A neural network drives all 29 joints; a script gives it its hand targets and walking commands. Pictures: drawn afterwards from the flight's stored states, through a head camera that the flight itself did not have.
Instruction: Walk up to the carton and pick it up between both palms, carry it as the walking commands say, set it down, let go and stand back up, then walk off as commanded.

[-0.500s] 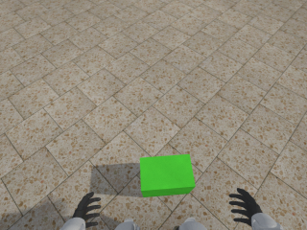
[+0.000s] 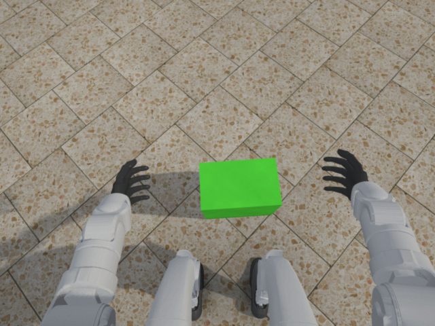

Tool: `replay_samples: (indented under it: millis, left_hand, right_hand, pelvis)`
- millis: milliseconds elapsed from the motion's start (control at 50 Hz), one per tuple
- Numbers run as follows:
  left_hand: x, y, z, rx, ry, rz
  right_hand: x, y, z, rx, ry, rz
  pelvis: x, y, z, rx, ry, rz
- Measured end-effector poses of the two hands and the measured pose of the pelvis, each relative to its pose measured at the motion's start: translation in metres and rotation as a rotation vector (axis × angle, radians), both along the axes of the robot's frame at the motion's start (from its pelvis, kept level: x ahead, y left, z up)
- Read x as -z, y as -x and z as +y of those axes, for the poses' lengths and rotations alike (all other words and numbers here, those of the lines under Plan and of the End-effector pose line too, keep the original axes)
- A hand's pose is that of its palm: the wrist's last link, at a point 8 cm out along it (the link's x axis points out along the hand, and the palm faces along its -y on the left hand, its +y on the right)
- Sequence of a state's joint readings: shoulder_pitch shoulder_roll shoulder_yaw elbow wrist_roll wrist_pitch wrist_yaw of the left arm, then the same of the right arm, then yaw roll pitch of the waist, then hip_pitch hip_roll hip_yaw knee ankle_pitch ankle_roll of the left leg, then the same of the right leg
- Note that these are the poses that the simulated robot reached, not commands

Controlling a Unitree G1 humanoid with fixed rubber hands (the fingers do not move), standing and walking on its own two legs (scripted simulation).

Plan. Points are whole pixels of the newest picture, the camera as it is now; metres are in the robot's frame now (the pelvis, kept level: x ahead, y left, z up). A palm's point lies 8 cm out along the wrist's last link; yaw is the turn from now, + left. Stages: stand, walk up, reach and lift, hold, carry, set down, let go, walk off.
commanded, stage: reach and lift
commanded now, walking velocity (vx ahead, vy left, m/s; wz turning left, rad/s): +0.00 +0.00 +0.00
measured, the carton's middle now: (237, 191) +0.47 -0.03 -0.56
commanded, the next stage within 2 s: none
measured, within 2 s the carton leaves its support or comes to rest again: neither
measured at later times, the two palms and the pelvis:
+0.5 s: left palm (144, 139) +0.49 +0.20 -0.12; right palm (343, 129) +0.51 -0.25 -0.12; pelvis +0.01 -0.01 -0.03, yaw +1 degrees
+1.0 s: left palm (158, 157) +0.48 +0.20 -0.24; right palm (325, 150) +0.51 -0.25 -0.24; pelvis -0.01 +0.00 -0.13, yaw +2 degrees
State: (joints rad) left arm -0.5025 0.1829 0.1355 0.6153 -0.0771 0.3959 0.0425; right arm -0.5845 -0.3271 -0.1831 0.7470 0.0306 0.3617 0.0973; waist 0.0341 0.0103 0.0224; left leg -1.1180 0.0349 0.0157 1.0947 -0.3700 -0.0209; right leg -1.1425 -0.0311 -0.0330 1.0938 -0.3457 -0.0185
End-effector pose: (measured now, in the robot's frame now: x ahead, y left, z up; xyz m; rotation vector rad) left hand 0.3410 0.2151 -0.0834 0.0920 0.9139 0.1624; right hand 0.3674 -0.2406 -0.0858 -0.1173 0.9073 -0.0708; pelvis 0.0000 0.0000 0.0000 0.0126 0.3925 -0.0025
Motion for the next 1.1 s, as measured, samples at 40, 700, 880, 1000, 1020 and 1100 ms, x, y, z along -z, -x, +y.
replay_samples:
  millis: [40, 700, 880, 1000, 1020, 1100]
  left_hand:
    - [0.003, -0.012, -0.002, -0.004, 0.001, -0.021]
    - [0.061, -0.148, -0.012, -0.032, 0.006, -0.266]
    - [0.111, -0.144, -0.016, -0.044, 0.013, -0.246]
    - [0.156, -0.143, -0.019, -0.056, 0.014, -0.253]
    - [0.163, -0.143, -0.02, -0.058, 0.013, -0.255]
    - [0.188, -0.143, -0.019, -0.064, 0.008, -0.26]
  right_hand:
    - [0.003, -0.012, 0.001, 0.001, -0.006, -0.016]
    - [0.056, -0.144, -0.016, 0.023, -0.04, -0.268]
    - [0.106, -0.14, -0.013, 0.01, -0.04, -0.239]
    - [0.152, -0.139, -0.012, 0.007, -0.032, -0.243]
    - [0.159, -0.139, -0.012, 0.007, -0.03, -0.246]
    - [0.186, -0.139, -0.013, 0.012, -0.026, -0.254]
  pelvis:
    - [0.003, 0.003, -0.001, -0.001, 0.0, 0.027]
    - [0.04, -0.012, -0.005, -0.003, -0.017, 0.438]
    - [0.084, -0.003, -0.002, 0.001, -0.029, 0.464]
    - [0.125, 0.007, -0.001, -0.005, -0.036, 0.478]
    - [0.132, 0.009, -0.001, -0.006, -0.037, 0.479]
    - [0.157, 0.016, -0.002, -0.009, -0.039, 0.473]
